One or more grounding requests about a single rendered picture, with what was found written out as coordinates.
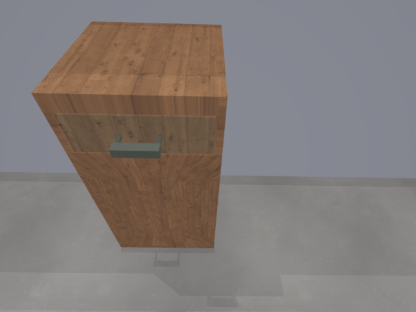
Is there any drawer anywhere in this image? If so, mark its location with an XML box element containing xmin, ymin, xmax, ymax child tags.
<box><xmin>54</xmin><ymin>113</ymin><xmax>216</xmax><ymax>154</ymax></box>

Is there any handle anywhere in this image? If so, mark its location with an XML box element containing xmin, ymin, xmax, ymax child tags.
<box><xmin>109</xmin><ymin>134</ymin><xmax>162</xmax><ymax>159</ymax></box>

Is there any cabinet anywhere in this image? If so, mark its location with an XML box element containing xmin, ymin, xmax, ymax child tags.
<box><xmin>31</xmin><ymin>21</ymin><xmax>228</xmax><ymax>248</ymax></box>

